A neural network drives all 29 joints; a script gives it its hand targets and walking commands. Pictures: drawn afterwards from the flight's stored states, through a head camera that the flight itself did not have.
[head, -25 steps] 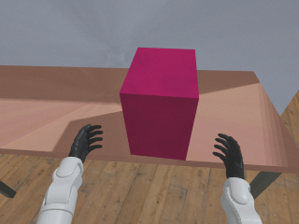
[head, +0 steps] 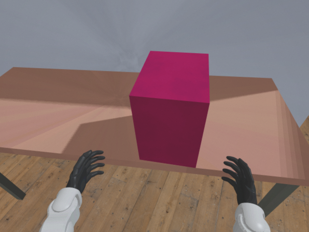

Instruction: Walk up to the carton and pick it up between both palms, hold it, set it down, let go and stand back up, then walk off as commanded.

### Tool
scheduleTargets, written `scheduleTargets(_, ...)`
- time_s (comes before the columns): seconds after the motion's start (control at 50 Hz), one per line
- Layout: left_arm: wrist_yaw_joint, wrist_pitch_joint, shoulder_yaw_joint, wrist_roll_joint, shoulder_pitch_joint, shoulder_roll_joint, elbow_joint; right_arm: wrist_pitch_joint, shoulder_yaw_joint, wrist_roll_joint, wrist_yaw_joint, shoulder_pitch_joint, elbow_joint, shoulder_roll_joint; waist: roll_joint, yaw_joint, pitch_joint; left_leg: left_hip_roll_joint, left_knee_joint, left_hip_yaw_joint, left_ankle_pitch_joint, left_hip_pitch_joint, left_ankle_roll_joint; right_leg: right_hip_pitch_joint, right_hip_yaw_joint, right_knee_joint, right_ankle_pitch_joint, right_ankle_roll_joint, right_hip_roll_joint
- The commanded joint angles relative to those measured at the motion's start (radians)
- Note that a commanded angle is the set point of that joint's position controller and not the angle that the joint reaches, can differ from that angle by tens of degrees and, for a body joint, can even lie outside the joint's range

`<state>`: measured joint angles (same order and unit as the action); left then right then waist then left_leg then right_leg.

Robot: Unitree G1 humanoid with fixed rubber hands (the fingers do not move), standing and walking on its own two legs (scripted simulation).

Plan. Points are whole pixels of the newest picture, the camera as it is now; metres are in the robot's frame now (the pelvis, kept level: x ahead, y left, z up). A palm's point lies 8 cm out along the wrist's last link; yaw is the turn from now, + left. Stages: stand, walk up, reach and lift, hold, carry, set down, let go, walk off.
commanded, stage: set down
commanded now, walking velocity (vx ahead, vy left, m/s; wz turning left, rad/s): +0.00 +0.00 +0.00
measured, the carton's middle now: (172, 108) +0.51 -0.01 +0.05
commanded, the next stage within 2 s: let go in 1.90 s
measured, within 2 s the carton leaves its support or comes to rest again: neither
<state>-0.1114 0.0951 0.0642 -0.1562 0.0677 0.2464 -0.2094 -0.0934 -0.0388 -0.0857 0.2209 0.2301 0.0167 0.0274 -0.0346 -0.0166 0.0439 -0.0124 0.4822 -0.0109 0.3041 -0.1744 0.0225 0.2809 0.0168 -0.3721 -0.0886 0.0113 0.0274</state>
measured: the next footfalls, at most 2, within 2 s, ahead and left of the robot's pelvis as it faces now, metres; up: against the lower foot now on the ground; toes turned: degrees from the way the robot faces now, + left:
none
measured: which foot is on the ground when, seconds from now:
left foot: down 0.00-1.00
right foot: down 0.00-1.00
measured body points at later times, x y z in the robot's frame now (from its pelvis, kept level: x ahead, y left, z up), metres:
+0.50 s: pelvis +0.03 +0.01 +0.00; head +0.03 +0.01 +0.45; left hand +0.24 +0.24 +0.00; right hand +0.23 -0.17 +0.00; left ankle -0.03 +0.10 -0.74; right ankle +0.07 -0.12 -0.74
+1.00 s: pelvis +0.01 +0.00 +0.00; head +0.01 -0.01 +0.45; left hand +0.20 +0.23 -0.04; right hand +0.20 -0.20 -0.05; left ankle -0.03 +0.10 -0.74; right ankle +0.07 -0.12 -0.74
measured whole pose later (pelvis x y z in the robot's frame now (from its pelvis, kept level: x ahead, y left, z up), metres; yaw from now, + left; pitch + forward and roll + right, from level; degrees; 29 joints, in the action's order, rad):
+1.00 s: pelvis +0.01 +0.00 +0.00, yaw +0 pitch -1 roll -1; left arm -0.04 0.09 0.03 -0.11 0.27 0.22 -0.27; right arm 0.17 0.02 -0.09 0.08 0.31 -0.37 0.06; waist -0.03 -0.02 0.01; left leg 0.00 0.48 -0.01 0.33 -0.14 0.02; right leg 0.26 0.02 -0.38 -0.12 0.01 0.04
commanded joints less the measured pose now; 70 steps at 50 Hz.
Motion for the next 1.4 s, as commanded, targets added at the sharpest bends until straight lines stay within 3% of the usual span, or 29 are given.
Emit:
scheduleTargets(0.0,-0.004,-0.033,-0.049,-0.038,0.012,0.107,0.212,0.029,-0.038,-0.036,-0.003,0.008,0.146,0.025,-0.021,-0.043,-0.025,0.082,-0.258,0.013,0.016,-0.263,-0.016,-0.59,-0.015,-0.027,-0.051,-0.031,-0.011)
scheduleTargets(0.14,0.017,-0.04,-0.071,-0.047,0.098,0.116,0.303,0.088,-0.01,-0.033,-0.031,0.067,0.171,0.04,-0.045,-0.041,0.028,0.072,-0.197,0.002,-0.196,-0.149,-0.047,-0.519,-0.017,-0.026,0.018,-0.051,-0.003)
scheduleTargets(0.28,0.019,-0.029,-0.078,-0.01,0.194,0.079,0.27,0.147,0.011,-0.016,-0.054,0.147,0.074,0.083,-0.059,-0.023,0.018,0.068,-0.151,-0.005,-0.417,-0.018,-0.083,-0.453,-0.022,-0.001,0.058,-0.064,0.015)
scheduleTargets(0.34,0.035,-0.035,-0.079,0.005,0.196,0.084,0.304,0.176,0.054,-0.008,-0.072,0.144,0.047,0.102,-0.103,-0.005,0.013,0.07,-0.138,-0.003,-0.498,0.009,-0.104,-0.43,-0.029,-0.002,0.07,-0.071,0.026)
scheduleTargets(0.36,0.038,-0.04,-0.07,0.006,0.205,0.098,0.325,0.193,0.049,-0.01,-0.068,0.147,0.063,0.104,-0.095,-0.019,0.025,0.072,-0.129,-0.004,-0.53,0.019,-0.105,-0.431,-0.029,0.0,0.079,-0.065,0.03)
scheduleTargets(0.42,0.033,-0.038,-0.071,0.003,0.238,0.093,0.276,0.218,0.049,-0.003,-0.071,0.146,0.029,0.11,-0.061,-0.007,0.021,0.063,-0.123,-0.001,-0.544,0.033,-0.102,-0.43,-0.023,0.008,0.085,-0.068,0.03)
scheduleTargets(0.46,0.037,-0.023,-0.072,0.026,0.247,0.075,0.27,0.223,0.068,0.002,-0.078,0.135,-0.035,0.134,-0.113,-0.008,-0.006,0.07,-0.127,-0.002,-0.566,0.041,-0.116,-0.416,-0.03,0.011,0.067,-0.072,0.037)
scheduleTargets(0.52,0.044,-0.016,-0.078,0.049,0.234,0.063,0.203,0.236,0.076,0.024,-0.097,0.121,-0.1,0.146,-0.102,-0.007,-0.021,0.077,-0.14,0.0,-0.511,0.034,-0.113,-0.406,-0.033,0.013,0.049,-0.078,0.04)
scheduleTargets(0.58,0.054,-0.016,-0.083,0.043,0.201,0.084,0.205,0.255,0.083,0.035,-0.1,0.101,-0.058,0.143,-0.096,0.006,-0.028,0.075,-0.182,0.007,-0.37,-0.05,-0.091,-0.457,-0.031,-0.001,0.037,-0.067,0.038)
scheduleTargets(0.62,0.058,-0.013,-0.075,0.051,0.2,0.083,0.161,0.266,0.071,0.048,-0.107,0.086,-0.086,0.159,-0.08,-0.013,-0.027,0.079,-0.19,0.018,-0.334,-0.081,-0.075,-0.472,-0.034,-0.018,0.034,-0.06,0.045)
scheduleTargets(0.66,0.061,0.006,-0.07,0.093,0.186,0.058,0.094,0.253,0.084,0.05,-0.124,0.068,-0.163,0.18,-0.133,-0.009,-0.07,0.095,-0.231,0.01,-0.229,-0.159,-0.064,-0.518,-0.037,-0.044,0.02,-0.059,0.052)
scheduleTargets(0.7,0.064,0.012,-0.067,0.109,0.198,0.038,0.071,0.252,0.091,0.066,-0.134,0.088,-0.224,0.198,-0.143,-0.001,-0.077,0.106,-0.247,0.005,-0.229,-0.179,-0.066,-0.552,-0.046,-0.055,0.028,-0.056,0.059)
scheduleTargets(0.76,0.061,0.001,-0.07,0.087,0.161,0.068,0.07,0.267,0.09,0.076,-0.127,0.06,-0.19,0.183,-0.088,0.003,-0.072,0.1,-0.248,0.02,-0.183,-0.211,-0.048,-0.555,-0.036,-0.043,0.033,-0.051,0.053)
scheduleTargets(0.82,0.078,-0.02,-0.075,0.098,0.093,0.069,0.045,0.284,0.126,0.094,-0.138,0.015,-0.266,0.202,-0.123,0.016,-0.051,0.107,-0.265,0.027,-0.102,-0.292,-0.037,-0.611,-0.047,-0.089,0.047,-0.044,0.064)
scheduleTargets(0.84,0.082,-0.031,-0.065,0.106,0.095,0.062,0.033,0.29,0.112,0.09,-0.145,0.003,-0.275,0.203,-0.127,-0.002,-0.046,0.114,-0.271,0.027,-0.084,-0.335,-0.029,-0.651,-0.045,-0.101,0.054,-0.041,0.068)
scheduleTargets(0.9,0.086,-0.035,-0.057,0.116,0.099,0.05,-0.028,0.295,0.112,0.09,-0.158,-0.019,-0.312,0.199,-0.113,0.002,-0.053,0.11,-0.281,0.027,-0.065,-0.32,-0.024,-0.626,-0.046,-0.096,0.057,-0.042,0.063)
scheduleTargets(0.92,0.076,-0.041,-0.059,0.102,0.086,0.072,-0.038,0.296,0.097,0.089,-0.147,-0.023,-0.274,0.177,-0.072,0.002,-0.039,0.102,-0.276,0.045,-0.016,-0.348,-0.006,-0.665,-0.037,-0.095,0.057,-0.034,0.056)
scheduleTargets(0.96,0.083,-0.03,-0.063,0.128,0.07,0.041,-0.105,0.279,0.109,0.11,-0.164,-0.044,-0.354,0.204,-0.113,0.002,-0.094,0.118,-0.317,0.031,0.078,-0.42,-0.003,-0.684,-0.043,-0.111,0.019,-0.038,0.062)
scheduleTargets(1.0,0.082,-0.044,-0.063,0.135,0.055,0.048,-0.105,0.276,0.113,0.12,-0.164,-0.054,-0.405,0.213,-0.112,0.011,-0.092,0.125,-0.322,0.032,0.071,-0.433,0.005,-0.698,-0.044,-0.126,0.032,-0.031,0.064)
scheduleTargets(1.04,0.088,-0.064,-0.049,0.129,0.029,0.067,-0.103,0.284,0.107,0.117,-0.163,-0.073,-0.382,0.213,-0.111,-0.005,-0.059,0.131,-0.324,0.046,0.117,-0.486,0.017,-0.762,-0.031,-0.141,0.036,-0.02,0.061)
scheduleTargets(1.12,0.1,-0.07,-0.055,0.141,0.029,0.049,-0.126,0.291,0.117,0.122,-0.171,-0.107,-0.482,0.223,-0.118,0.006,-0.074,0.126,-0.307,0.043,0.06,-0.458,-0.003,-0.719,-0.029,-0.127,0.034,-0.024,0.059)
scheduleTargets(1.18,0.102,-0.068,-0.026,0.14,0.041,0.071,-0.141,0.299,0.105,0.129,-0.174,-0.085,-0.449,0.219,-0.063,0.003,-0.055,0.109,-0.293,0.062,0.047,-0.428,0.009,-0.707,-0.018,-0.098,0.016,-0.017,0.038)
scheduleTargets(1.2,0.103,-0.06,-0.029,0.153,0.062,0.05,-0.162,0.297,0.105,0.123,-0.175,-0.085,-0.515,0.23,-0.09,-0.003,-0.051,0.104,-0.281,0.064,-0.002,-0.397,-0.008,-0.705,-0.022,-0.103,0.047,-0.021,0.042)
scheduleTargets(1.22,0.099,-0.065,-0.032,0.139,0.051,0.063,-0.154,0.302,0.105,0.132,-0.171,-0.098,-0.488,0.223,-0.04,-0.002,-0.058,0.105,-0.281,0.066,0.013,-0.405,-0.001,-0.698,-0.02,-0.094,0.028,-0.011,0.036)
scheduleTargets(1.24,0.101,-0.054,-0.015,0.152,0.075,0.054,-0.178,0.304,0.103,0.125,-0.175,-0.085,-0.497,0.226,-0.057,-0.005,-0.053,0.099,-0.27,0.07,-0.029,-0.382,-0.007,-0.7,-0.013,-0.083,0.05,-0.021,0.031)
scheduleTargets(1.26,0.099,-0.048,-0.013,0.149,0.082,0.053,-0.208,0.307,0.1,0.134,-0.178,-0.088,-0.503,0.226,-0.018,-0.011,-0.045,0.093,-0.258,0.072,-0.046,-0.356,-0.011,-0.67,-0.016,-0.076,0.048,-0.018,0.026)
scheduleTargets(1.3,0.1,-0.046,-0.021,0.15,0.09,0.054,-0.154,0.31,0.095,0.126,-0.178,-0.069,-0.51,0.218,-0.038,-0.006,-0.049,0.088,-0.253,0.063,-0.097,-0.315,-0.021,-0.638,-0.029,-0.065,0.07,-0.029,0.032)
scheduleTargets(1.32,0.095,-0.04,-0.025,0.147,0.091,0.053,-0.184,0.313,0.087,0.13,-0.179,-0.072,-0.521,0.218,-0.004,-0.009,-0.06,0.083,-0.244,0.068,-0.114,-0.285,-0.025,-0.61,-0.032,-0.059,0.078,-0.028,0.031)
scheduleTargets(1.38,0.116,-0.027,-0.038,0.176,0.081,0.025,-0.173,0.329,0.117,0.142,-0.204,-0.09,-0.614,0.264,-0.081,-0.022,-0.048,0.08,-0.222,0.06,-0.233,-0.208,-0.057,-0.533,-0.066,-0.068,0.087,-0.052,0.048)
